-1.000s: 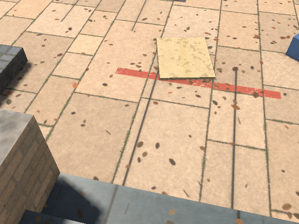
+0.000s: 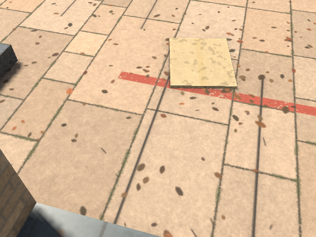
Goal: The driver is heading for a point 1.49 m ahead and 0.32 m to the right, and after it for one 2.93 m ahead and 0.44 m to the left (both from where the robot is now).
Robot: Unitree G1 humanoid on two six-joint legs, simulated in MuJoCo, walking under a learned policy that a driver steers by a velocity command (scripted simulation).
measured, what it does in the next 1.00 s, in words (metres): steps to the right, turning right: right foot, then left foot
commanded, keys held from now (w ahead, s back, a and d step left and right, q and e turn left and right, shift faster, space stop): e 0.58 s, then no key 0.18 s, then q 0.24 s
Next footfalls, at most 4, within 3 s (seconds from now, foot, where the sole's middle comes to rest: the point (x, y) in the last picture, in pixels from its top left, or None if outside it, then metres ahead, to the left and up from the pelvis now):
0.08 right None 0.08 -0.18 -0.77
0.86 left None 0.14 0.04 -0.77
1.68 right None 0.09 -0.15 -0.77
2.08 right None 0.08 -0.19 -0.77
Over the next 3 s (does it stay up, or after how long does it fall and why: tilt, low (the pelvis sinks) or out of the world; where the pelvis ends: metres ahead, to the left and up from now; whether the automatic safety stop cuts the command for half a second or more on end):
stays up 0.14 -0.05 -0.04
